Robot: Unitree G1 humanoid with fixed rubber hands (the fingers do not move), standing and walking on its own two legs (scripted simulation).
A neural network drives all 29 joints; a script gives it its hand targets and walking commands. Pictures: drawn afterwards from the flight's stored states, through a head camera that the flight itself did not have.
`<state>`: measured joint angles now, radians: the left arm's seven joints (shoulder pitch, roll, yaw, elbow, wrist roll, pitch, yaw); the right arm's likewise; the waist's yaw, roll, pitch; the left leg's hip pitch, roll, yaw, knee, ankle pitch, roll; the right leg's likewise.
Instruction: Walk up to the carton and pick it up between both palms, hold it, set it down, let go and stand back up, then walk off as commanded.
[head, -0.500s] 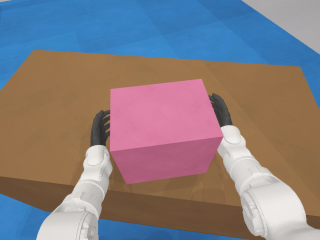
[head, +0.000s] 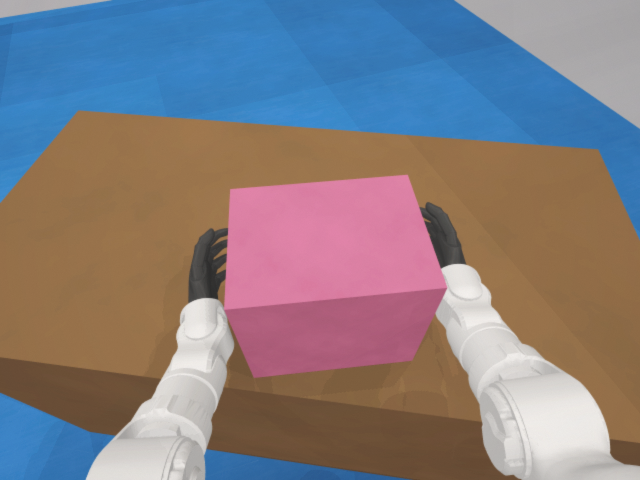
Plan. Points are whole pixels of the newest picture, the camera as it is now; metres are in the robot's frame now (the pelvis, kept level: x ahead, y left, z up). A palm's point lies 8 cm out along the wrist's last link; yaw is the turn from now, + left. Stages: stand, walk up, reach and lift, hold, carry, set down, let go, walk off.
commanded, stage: reach and lift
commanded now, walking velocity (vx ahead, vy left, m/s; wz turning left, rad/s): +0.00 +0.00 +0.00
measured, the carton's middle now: (327, 280) +0.39 +0.04 +0.00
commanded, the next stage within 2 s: none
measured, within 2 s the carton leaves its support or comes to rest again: leaves its support in 0.80 s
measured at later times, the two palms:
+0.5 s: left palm (202, 299) +0.34 +0.20 +0.02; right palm (446, 268) +0.41 -0.12 +0.03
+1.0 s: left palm (197, 280) +0.35 +0.19 +0.05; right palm (455, 251) +0.41 -0.12 +0.07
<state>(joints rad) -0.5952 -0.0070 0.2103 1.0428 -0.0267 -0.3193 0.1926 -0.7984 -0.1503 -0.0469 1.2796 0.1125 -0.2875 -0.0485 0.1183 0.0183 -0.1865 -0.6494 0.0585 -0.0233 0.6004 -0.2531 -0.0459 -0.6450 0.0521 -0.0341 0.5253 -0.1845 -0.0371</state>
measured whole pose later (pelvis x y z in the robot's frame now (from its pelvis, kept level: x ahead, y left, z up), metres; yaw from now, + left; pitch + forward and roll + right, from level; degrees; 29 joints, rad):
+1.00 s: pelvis +0.02 +0.00 +0.02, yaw +3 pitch +12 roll -1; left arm -0.44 -0.01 0.19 0.89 0.00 -0.37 0.17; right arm -0.59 -0.11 -0.01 0.97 0.01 -0.26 -0.11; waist 0.04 0.03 -0.18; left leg -0.45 0.04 -0.06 0.42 -0.19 -0.04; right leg -0.42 0.03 -0.07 0.34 -0.14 -0.03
